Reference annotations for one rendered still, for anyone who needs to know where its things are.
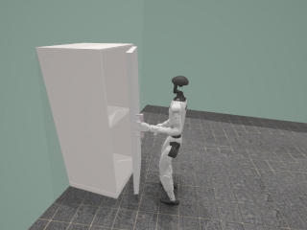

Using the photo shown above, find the left robot hand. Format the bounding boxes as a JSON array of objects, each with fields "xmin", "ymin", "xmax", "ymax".
[{"xmin": 135, "ymin": 120, "xmax": 151, "ymax": 133}]

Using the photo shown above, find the robot right forearm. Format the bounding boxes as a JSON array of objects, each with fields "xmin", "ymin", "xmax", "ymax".
[{"xmin": 162, "ymin": 119, "xmax": 170, "ymax": 127}]

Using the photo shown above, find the fridge door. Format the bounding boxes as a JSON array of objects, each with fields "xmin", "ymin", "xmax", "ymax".
[{"xmin": 126, "ymin": 46, "xmax": 142, "ymax": 195}]

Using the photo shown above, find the robot right thigh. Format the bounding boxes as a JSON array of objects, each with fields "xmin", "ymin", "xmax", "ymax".
[{"xmin": 161, "ymin": 135, "xmax": 170, "ymax": 155}]

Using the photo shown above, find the robot left upper arm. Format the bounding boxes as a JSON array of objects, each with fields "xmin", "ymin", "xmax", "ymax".
[{"xmin": 171, "ymin": 102, "xmax": 182, "ymax": 135}]

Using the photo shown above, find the humanoid robot head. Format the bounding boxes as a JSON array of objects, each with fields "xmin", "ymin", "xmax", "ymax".
[{"xmin": 172, "ymin": 76, "xmax": 189, "ymax": 103}]

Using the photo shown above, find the right robot hand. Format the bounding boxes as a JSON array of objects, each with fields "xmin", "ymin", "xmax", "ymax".
[{"xmin": 154, "ymin": 124, "xmax": 164, "ymax": 135}]

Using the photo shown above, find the handle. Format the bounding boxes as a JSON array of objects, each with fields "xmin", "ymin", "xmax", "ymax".
[{"xmin": 135, "ymin": 114, "xmax": 144, "ymax": 138}]

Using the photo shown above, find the robot left forearm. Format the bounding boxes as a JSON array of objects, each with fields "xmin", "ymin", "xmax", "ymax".
[{"xmin": 150, "ymin": 125, "xmax": 179, "ymax": 136}]

